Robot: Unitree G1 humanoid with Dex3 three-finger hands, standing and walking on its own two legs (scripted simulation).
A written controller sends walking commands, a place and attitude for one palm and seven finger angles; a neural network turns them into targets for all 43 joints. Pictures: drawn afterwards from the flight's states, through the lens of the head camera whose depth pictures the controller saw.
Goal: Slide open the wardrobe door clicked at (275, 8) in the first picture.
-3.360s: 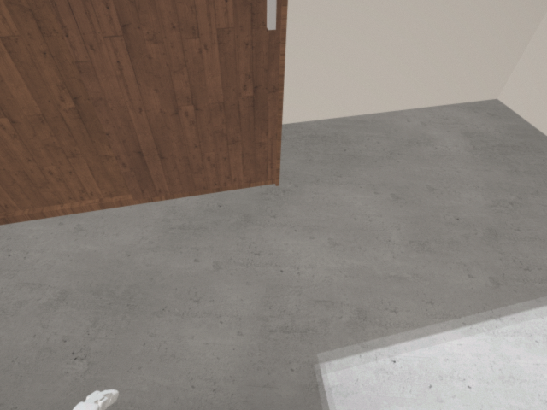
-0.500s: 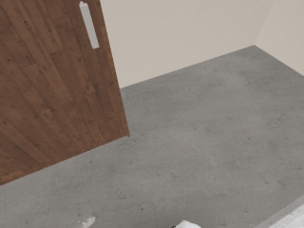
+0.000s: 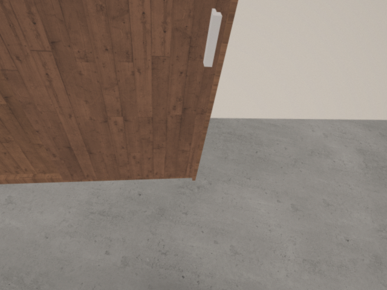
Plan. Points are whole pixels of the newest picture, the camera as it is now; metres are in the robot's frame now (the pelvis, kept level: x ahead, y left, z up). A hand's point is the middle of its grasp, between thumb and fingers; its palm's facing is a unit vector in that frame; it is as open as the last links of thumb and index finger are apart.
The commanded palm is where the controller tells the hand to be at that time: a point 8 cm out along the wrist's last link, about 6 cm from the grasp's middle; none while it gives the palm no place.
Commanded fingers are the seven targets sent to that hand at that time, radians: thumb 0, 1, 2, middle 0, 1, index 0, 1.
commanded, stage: turn to face it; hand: right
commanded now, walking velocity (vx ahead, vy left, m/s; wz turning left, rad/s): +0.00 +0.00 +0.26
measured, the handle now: (210, 38) +0.80 +0.01 +0.14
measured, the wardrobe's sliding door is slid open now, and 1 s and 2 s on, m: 0.00 0.00 0.00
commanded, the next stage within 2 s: take the last steps up to it in 0.14 s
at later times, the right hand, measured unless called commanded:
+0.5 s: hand out of the picture +0.08 -0.19 -0.16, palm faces -0.08 +0.98 -0.15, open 7.4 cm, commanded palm none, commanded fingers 0.00 -0.90 -0.90 0.20 0.30 0.20 0.30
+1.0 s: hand (233, 256) +0.24 -0.10 -0.15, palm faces -0.09 +0.97 -0.23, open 7.2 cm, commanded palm none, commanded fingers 0.00 -0.90 -0.90 0.20 0.30 0.20 0.30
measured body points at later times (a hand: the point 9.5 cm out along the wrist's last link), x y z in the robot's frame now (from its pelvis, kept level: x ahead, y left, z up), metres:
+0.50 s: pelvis +0.03 -0.01 +0.02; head +0.02 -0.03 +0.47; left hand +0.02 +0.22 -0.13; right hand +0.08 -0.24 -0.15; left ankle +0.00 +0.09 -0.68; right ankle +0.01 -0.12 -0.72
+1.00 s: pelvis +0.15 +0.07 +0.01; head +0.17 +0.09 +0.46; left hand +0.08 +0.29 -0.15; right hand +0.24 -0.15 -0.13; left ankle +0.14 +0.16 -0.72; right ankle +0.14 -0.06 -0.65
